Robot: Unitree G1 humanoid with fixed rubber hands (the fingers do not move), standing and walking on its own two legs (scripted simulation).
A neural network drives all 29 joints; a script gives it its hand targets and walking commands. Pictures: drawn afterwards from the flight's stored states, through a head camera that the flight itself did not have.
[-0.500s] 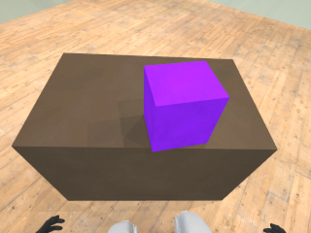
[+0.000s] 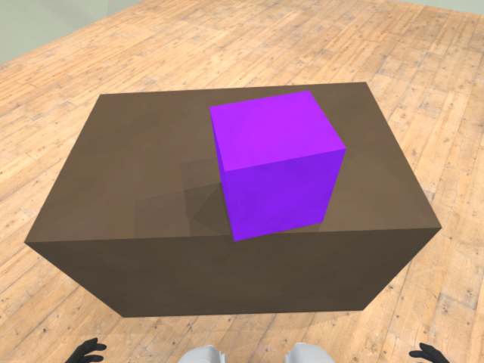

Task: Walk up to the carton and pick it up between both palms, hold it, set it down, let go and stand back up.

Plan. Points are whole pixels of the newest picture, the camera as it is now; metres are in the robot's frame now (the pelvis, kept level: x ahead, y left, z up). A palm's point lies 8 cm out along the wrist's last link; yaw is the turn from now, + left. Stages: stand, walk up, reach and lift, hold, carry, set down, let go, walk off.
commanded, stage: walk up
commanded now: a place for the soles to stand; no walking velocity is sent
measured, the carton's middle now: (270, 168) +0.47 -0.03 +0.02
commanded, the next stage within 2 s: reach and lift in 1.98 s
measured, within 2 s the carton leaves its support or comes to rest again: neither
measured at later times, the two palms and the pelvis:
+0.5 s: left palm out of the picture +0.10 +0.30 -0.07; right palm out of the picture +0.12 -0.31 -0.09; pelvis +0.01 +0.00 +0.00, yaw +0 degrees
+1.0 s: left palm (83, 347) +0.15 +0.29 -0.05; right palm out of the picture +0.14 -0.33 -0.10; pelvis +0.05 -0.02 +0.00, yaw -2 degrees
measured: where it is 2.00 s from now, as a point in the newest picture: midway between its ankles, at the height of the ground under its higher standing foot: outside the picture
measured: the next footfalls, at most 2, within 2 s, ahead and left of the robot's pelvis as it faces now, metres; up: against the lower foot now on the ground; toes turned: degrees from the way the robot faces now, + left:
left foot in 1.06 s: +0.12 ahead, +0.11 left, +0.00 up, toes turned +4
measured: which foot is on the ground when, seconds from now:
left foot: down 0.00-0.82, up 0.84-1.00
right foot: down 0.00-1.00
